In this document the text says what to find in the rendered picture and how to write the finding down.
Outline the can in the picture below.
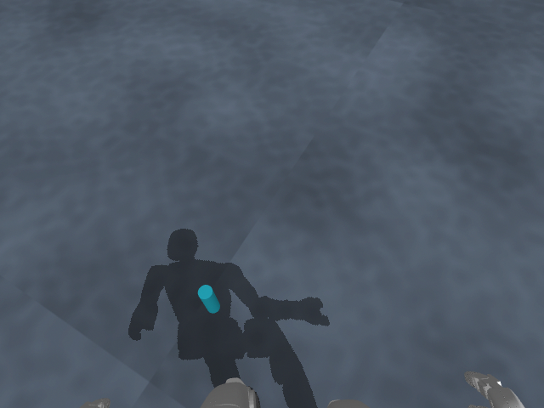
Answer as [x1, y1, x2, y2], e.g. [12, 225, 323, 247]
[198, 285, 220, 314]

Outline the right robot hand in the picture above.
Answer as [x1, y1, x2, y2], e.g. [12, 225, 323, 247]
[464, 371, 525, 408]

